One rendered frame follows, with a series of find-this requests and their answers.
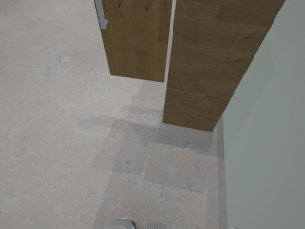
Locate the left robot thigh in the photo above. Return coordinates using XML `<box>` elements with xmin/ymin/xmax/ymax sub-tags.
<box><xmin>104</xmin><ymin>219</ymin><xmax>135</xmax><ymax>229</ymax></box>

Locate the handle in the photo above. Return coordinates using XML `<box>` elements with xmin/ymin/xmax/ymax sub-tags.
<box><xmin>95</xmin><ymin>0</ymin><xmax>108</xmax><ymax>29</ymax></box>

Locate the cupboard door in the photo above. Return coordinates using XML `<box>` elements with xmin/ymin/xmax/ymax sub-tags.
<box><xmin>94</xmin><ymin>0</ymin><xmax>173</xmax><ymax>83</ymax></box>

